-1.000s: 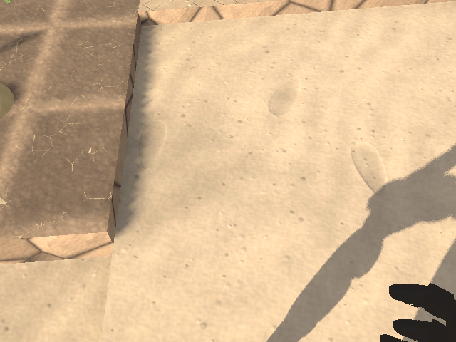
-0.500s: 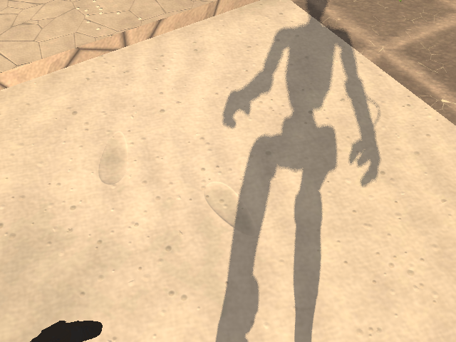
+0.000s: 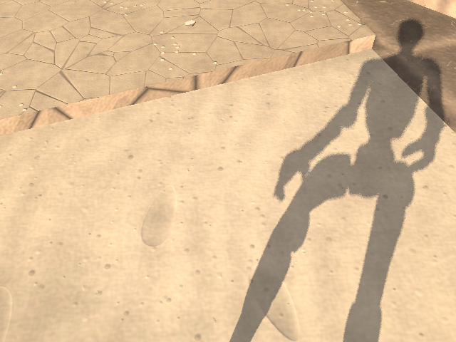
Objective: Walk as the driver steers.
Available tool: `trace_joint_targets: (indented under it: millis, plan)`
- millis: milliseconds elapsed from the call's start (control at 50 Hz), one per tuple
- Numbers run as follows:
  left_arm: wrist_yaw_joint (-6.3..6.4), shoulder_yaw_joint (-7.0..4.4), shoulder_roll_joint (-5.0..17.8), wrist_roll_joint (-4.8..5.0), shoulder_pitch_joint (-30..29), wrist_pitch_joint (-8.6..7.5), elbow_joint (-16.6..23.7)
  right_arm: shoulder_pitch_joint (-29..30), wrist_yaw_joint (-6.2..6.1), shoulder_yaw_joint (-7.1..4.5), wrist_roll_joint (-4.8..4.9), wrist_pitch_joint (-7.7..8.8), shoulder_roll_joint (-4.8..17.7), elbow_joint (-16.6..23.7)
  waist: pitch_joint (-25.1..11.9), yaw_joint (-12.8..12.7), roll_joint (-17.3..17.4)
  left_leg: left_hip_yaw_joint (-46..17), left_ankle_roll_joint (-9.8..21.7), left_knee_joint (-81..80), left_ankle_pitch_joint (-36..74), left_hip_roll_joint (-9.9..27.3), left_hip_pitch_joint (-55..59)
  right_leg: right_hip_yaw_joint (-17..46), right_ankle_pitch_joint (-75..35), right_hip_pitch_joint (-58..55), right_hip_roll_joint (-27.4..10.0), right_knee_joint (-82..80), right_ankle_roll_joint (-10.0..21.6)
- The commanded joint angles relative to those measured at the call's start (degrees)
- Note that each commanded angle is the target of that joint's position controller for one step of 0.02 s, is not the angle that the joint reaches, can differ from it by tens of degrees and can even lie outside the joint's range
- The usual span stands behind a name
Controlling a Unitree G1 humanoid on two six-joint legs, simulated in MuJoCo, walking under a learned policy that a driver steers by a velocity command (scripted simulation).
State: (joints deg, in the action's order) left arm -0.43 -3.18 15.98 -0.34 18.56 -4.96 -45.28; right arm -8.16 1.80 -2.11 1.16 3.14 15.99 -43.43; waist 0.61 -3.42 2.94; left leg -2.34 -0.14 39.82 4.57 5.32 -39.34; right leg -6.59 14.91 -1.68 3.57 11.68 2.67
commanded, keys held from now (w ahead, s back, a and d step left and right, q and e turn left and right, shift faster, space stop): w+q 0.66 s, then w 0.34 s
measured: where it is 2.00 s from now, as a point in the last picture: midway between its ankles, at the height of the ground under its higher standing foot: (156, 178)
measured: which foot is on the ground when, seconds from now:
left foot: up 0.00-0.12, down 0.14-0.62, up 0.64-1.00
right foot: down 0.00-0.16, up 0.18-0.58, down 0.60-1.00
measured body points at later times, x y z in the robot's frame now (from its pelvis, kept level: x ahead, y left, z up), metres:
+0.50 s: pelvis +0.29 +0.05 +0.00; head +0.32 +0.08 +0.45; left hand +0.44 +0.35 -0.08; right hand +0.43 -0.21 -0.10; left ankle +0.22 +0.13 -0.74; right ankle +0.51 -0.07 -0.69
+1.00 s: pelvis +0.55 +0.11 +0.00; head +0.58 +0.12 +0.45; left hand +0.41 +0.36 -0.12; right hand +0.86 +0.02 -0.08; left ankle +0.62 +0.32 -0.70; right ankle +0.53 -0.03 -0.74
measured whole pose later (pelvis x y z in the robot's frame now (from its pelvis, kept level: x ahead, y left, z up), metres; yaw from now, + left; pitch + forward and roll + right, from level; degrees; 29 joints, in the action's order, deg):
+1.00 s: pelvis +0.55 +0.11 +0.00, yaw +29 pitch +2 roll -2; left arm -0.8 -3.1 16.0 1.1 22.5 -4.5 -48.9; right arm -5.0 1.5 -2.0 0.9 2.9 15.4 -36.4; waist 1.3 -6.2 2.6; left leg -2.2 0.1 37.6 -3.1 4.5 -35.5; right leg -3.7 15.1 1.2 1.4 14.3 0.9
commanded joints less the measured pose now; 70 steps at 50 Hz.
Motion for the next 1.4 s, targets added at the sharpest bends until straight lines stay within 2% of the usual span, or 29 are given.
trace_joint_targets:
  millis: [20,100,140,160,180,200,220,240,280,340,440,540,600,620,640,660,680,720,760,920,1040,1100,1120,1140,1160,1180,1240,1320,1400]
  plan:
    - [0.53,-2.55,9.49,0.64,0.69,0.04,1.53,7.6,1.2,-0.33,-0.01,0.92,2.91,6.52,4.57,-1.27,-4.52,0.88,1.78,-4.09,-1.03,-0.33,-1.86,2.93,-20.76,-0.52,-18.33,-2.68,7.26]
    - [1.61,-3.32,11.98,1.07,-0.65,1.93,1.51,4.4,2.23,-1.55,-0.32,0.6,5.33,8.22,-0.11,2.09,-7.56,6.89,5.48,-5.01,-13.03,-5.38,6.05,-0.24,-49.81,-5.77,-18.77,9.98,4.46]
    - [2.51,-2.85,11.34,0.86,-1.11,2.64,2.34,-11.11,1.27,-4.63,-0.04,0.21,10.75,5.01,-9.1,10.31,-5.68,5.69,9.34,-8.62,-10.14,-8.44,29.97,-3.22,-51.83,3.72,-15.05,32.58,1.0]
    - [2.16,-0.96,5.99,-0.7,3.62,1.5,4.94,-17.19,0.16,-6.49,-0.16,-0.12,17.72,4.54,-16.45,9.28,6.45,-18.99,17.91,-8.65,-10.16,6.22,53.03,-3.28,-20.24,26.65,-8.28,54.81,-2.71]
    - [1.06,0.32,3.97,-0.82,3.43,-0.67,5.73,-16.77,0.34,-5.75,0.37,0.32,16.7,5.54,-24.23,8.06,9.9,-46.31,25.68,-19.42,-18.07,14.56,63.55,8.26,18.17,41.58,1.28,67.68,-4.26]
    - [-0.02,-0.95,8.7,1.58,-2.52,-2.29,6.79,-16.24,0.25,-4.65,-0.15,0.47,12.71,5.63,-19.72,10.71,4.92,-40.04,22.06,-21.65,-21.54,12.88,61.35,13.99,15.1,47.73,-2.96,69.71,-2.88]
    - [-0.28,-0.68,8.64,2.42,-6.2,-3.14,8.2,-13.53,0.0,-4.17,-0.2,0.62,10.72,5.83,-12.44,9.72,1.75,-31.83,19.59,-21.97,-19.34,10.6,53.36,12.78,10.26,48.78,-5.46,66.13,-1.84]
    - [0.08,-0.63,8.0,1.29,-7.26,-3.38,8.29,-9.8,-0.12,-3.71,-0.18,0.57,9.46,6.51,-7.29,7.08,-2.75,-25.84,17.89,-22.6,-13.56,8.27,44.17,12.07,6.92,46.48,-7.72,60.37,-1.89]
    - [0.43,-1.32,8.38,-0.24,-6.2,-2.24,8.19,-5.64,-0.48,-2.89,-1.07,0.51,7.28,8.24,-3.95,3.47,-0.99,-20.19,17.13,-25.15,-4.33,5.07,33.02,11.85,3.49,39.22,-9.62,54.36,-3.05]
    - [0.77,-0.83,6.21,-0.75,-5.58,-0.7,8.23,-5.4,-1.31,-3.36,-0.79,0.82,8.7,7.91,-2.63,2.2,-0.46,-15.05,17.56,-26.81,2.87,3.03,26.06,9.94,0.01,36.83,-9.06,47.11,-5.89]
    - [0.35,0.41,3.55,-0.22,-16.63,-1.02,10.63,-9.2,-2.56,-3.91,0.08,0.01,10.25,6.05,-1.24,6.52,1.61,-11.2,13.16,-25.28,-4.35,-1.3,22.51,8.85,-18.11,31.12,-4.86,25.11,-7.37]
    - [-0.74,-0.92,6.91,0.85,-19.01,-2.12,11.63,-11.89,-2.96,-4.02,0.43,-0.83,9.99,4.81,-1.35,6.52,3.33,-19.96,11.3,-19.19,-10.88,2.22,29.42,11.85,-15.18,27.8,-3.68,17.06,-5.21]
    - [-0.25,-2.69,9.58,0.3,-8.49,-2.88,9.37,-10.28,-2.76,-3.21,-0.11,-1.02,7.08,5.76,-5.96,0.64,3.58,-19.61,7.95,-7.7,-8.28,-1.23,27.68,11.74,-11.35,11.82,-5.69,13.77,-0.83]
    - [0.27,-3.52,12.7,-0.49,-0.19,-2.9,8.79,-11.32,-2.55,-1.88,-1.06,-0.84,3.44,6.78,-13.99,-2.23,-3.69,-14.32,5.73,8.44,-17.59,-5.27,21.0,21.53,-7.44,-2.58,-15.73,14.18,2.59]
    - [-0.04,-4.56,17.07,-0.86,3.6,-2.04,6.61,-19.81,-2.4,-0.94,0.78,-0.26,0.85,8.48,-19.39,1.84,-23.28,-7.48,2.31,26.44,-39.75,-12.0,0.76,49.0,5.77,-18.17,-27.99,8.45,12.51]
    - [-0.27,-3.57,11.48,0.36,2.23,-1.83,7.55,-18.33,-2.68,-2.1,1.44,-0.3,7.28,6.81,-15.0,0.06,-16.29,-8.69,1.44,33.65,-36.67,-7.03,-6.05,52.7,19.52,-15.2,-27.94,5.29,11.67]
    - [-0.07,-2.63,8.23,0.46,0.34,-1.61,7.76,-11.78,-2.71,-2.92,0.81,-0.57,10.0,7.4,-8.11,-1.63,-10.79,-7.63,1.21,34.9,-31.0,-5.43,-6.89,43.34,17.51,-8.49,-24.81,4.58,9.12]
    - [-0.25,-1.58,5.97,-0.37,-3.33,-1.16,7.01,-6.87,-2.64,-2.81,-0.54,-0.59,7.99,8.6,-1.55,0.08,-6.84,-6.27,0.88,30.94,-24.56,-2.68,-3.7,31.0,2.98,2.85,-19.69,2.9,7.86]
    - [-0.25,-1.14,4.74,-0.47,-3.92,-1.49,6.02,-7.68,-2.03,-2.52,0.11,-0.61,5.72,8.56,-0.48,2.0,-9.44,-5.33,0.97,26.9,-22.62,-1.31,0.41,24.19,-3.71,7.36,-16.72,0.5,7.65]
    - [-0.11,-2.08,9.2,1.19,-1.19,-0.94,1.57,2.89,-0.59,-0.46,-0.59,0.51,1.72,10.61,1.11,0.11,-7.05,0.29,-0.22,2.01,-7.59,-0.36,2.91,12.02,-17.32,7.86,-15.36,-2.98,8.81]
    - [-0.02,-2.38,11.18,2.16,3.58,0.73,-2.09,9.63,0.57,-0.9,0.1,1.16,3.41,13.05,2.56,-0.75,-8.13,2.21,2.37,-8.19,-9.06,-2.7,7.22,11.51,-21.06,1.76,-18.57,0.24,6.95]
    - [0.53,-2.05,11.0,2.19,2.44,1.47,-2.47,-4.39,0.01,-3.48,-0.72,1.09,7.94,8.86,-6.02,7.45,-7.09,4.94,6.25,-12.72,-8.65,-6.05,29.67,6.63,-39.22,4.45,-14.81,17.49,3.67]
    - [0.71,-0.76,8.27,0.68,2.0,1.2,-0.92,-14.79,-0.78,-4.81,-1.21,0.7,12.07,6.94,-14.05,11.6,-1.47,-5.96,9.72,-10.65,-6.63,3.76,46.66,4.28,-25.43,15.88,-12.01,34.37,1.31]
    - [0.31,1.41,1.46,0.31,8.19,0.08,0.54,-16.72,-0.83,-5.44,-1.4,0.45,16.82,6.3,-20.61,7.84,13.73,-32.96,18.99,-16.83,-17.15,16.83,62.58,5.16,13.74,37.48,-1.9,53.98,-2.17]
    - [-0.04,0.01,7.4,1.47,4.97,-0.89,-0.32,-17.13,-0.73,-4.17,-0.77,0.46,11.28,6.28,-19.97,10.24,8.23,-37.84,18.73,-21.18,-24.65,16.42,61.01,12.32,18.05,44.02,-3.99,60.87,-1.8]
    - [-0.31,-0.77,9.71,2.72,0.05,-1.45,1.47,-13.35,-0.69,-3.34,-0.69,0.74,9.51,6.38,-11.47,9.46,6.16,-29.63,16.5,-22.27,-22.47,14.38,54.27,11.49,13.21,47.51,-6.62,61.54,-1.13]
    - [-0.1,-0.82,7.7,1.48,-1.95,-0.59,1.19,-5.64,-0.34,-2.13,-1.74,1.44,5.19,6.54,-3.56,4.24,2.28,-14.97,13.81,-26.84,-8.62,8.75,36.68,10.87,2.59,40.19,-11.59,54.59,-1.96]
    - [0.21,-0.42,4.5,1.71,-2.57,1.92,1.1,-5.39,-0.62,-2.82,-1.93,3.25,6.07,3.99,-0.44,2.66,1.13,-5.91,13.85,-32.07,-3.07,8.43,30.36,12.37,-3.47,39.26,-11.38,49.56,-3.66]
    - [-0.41,-0.35,3.82,1.46,-7.92,1.77,2.64,-6.26,-1.44,-3.07,-2.03,3.35,7.12,1.95,1.43,4.09,0.18,2.12,11.45,-33.3,-0.73,6.94,31.76,12.58,-16.54,40.62,-9.98,37.3,-3.64]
